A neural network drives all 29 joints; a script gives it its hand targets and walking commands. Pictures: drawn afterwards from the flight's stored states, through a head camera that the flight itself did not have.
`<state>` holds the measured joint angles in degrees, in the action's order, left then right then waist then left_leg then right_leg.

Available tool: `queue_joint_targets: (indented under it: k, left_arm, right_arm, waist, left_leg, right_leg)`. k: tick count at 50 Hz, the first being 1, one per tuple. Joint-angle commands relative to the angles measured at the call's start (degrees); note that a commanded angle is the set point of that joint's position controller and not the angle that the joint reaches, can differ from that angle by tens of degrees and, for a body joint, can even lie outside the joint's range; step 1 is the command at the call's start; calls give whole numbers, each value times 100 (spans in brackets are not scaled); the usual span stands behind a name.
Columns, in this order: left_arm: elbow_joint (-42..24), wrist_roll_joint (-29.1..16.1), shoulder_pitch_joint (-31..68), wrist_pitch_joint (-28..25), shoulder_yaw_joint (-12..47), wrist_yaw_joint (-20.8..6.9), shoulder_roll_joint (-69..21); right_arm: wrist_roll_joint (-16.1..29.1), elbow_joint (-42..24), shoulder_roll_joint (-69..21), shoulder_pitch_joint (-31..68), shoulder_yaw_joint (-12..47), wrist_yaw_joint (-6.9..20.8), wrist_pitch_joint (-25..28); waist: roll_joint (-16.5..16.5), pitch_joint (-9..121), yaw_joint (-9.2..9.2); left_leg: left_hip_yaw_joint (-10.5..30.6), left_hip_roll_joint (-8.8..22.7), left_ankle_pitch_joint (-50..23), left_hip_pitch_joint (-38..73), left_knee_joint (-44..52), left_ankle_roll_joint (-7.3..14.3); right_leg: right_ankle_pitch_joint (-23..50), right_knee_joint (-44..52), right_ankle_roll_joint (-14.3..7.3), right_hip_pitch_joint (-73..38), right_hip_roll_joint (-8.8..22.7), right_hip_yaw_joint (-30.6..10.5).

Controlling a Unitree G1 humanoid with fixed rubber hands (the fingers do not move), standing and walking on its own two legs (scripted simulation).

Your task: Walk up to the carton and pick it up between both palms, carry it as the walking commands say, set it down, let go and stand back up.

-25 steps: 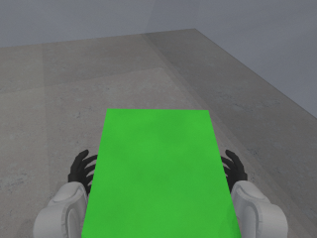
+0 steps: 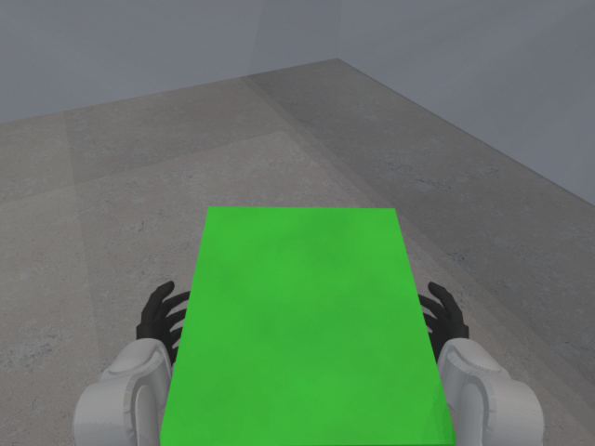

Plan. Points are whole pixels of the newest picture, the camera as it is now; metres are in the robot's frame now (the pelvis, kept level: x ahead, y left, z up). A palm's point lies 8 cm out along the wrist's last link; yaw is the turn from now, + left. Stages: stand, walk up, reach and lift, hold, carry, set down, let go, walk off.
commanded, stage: carry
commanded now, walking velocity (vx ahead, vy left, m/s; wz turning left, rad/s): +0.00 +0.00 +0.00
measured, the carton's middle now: (300, 346) +0.25 -0.01 +0.02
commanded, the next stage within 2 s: hold in 1.90 s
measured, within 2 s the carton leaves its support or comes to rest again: neither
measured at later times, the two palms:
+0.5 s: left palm (150, 344) +0.24 +0.17 +0.08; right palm (431, 334) +0.23 -0.17 +0.08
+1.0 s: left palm (160, 321) +0.27 +0.17 +0.07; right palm (425, 313) +0.26 -0.17 +0.07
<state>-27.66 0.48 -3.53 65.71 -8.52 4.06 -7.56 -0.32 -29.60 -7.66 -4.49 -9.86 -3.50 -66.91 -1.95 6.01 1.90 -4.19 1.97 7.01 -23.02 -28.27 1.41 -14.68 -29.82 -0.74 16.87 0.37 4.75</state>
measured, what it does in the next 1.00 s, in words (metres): stands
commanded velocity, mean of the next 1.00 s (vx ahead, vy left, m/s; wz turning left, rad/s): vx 0.00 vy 0.00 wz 0.00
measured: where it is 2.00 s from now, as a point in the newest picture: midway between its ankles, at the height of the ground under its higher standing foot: outside the picture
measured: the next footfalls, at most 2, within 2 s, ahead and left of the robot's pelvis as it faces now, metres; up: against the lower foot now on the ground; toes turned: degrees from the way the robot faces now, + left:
none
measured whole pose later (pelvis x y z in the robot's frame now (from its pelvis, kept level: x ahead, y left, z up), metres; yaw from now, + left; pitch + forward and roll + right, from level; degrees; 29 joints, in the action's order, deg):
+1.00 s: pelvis +0.03 +0.00 +0.00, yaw +0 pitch +3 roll +0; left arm -20.6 1.2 0.0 59.0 -9.7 3.5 -7.0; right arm -1.3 -21.2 -7.2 -0.9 -10.2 -2.4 -59.2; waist 0.0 5.1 0.1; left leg -5.0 1.3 9.2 -22.0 -28.4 1.5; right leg -16.8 -30.2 -0.4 16.2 1.1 3.9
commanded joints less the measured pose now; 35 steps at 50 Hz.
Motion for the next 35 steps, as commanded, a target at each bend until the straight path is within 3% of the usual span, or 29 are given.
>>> queue_joint_targets:
  k: [1,16,35]
  left_arm:
    - [-667,-1255,2479,-75,4212,-535,-3907]
    - [-337,-1304,2700,-242,4228,-597,-3922]
    - [-199,-1182,2649,-609,4098,-612,-3896]
  right_arm:
    - [1422,-637,-3963,2700,4454,558,114]
    - [1128,-143,-3831,2676,4090,526,328]
    - [1135,-40,-3812,2711,4111,566,691]
  waist:
    - [317,551,-122]
    - [76,837,-158]
    - [155,1097,-165]
  left_leg:
    - [605,368,1050,831,344,58]
    - [902,572,1104,749,758,106]
    - [657,551,95,986,486,121]
  right_leg:
    - [-1647,1171,-174,867,810,-802]
    - [-724,740,-123,479,535,-652]
    - [227,603,-128,66,632,-617]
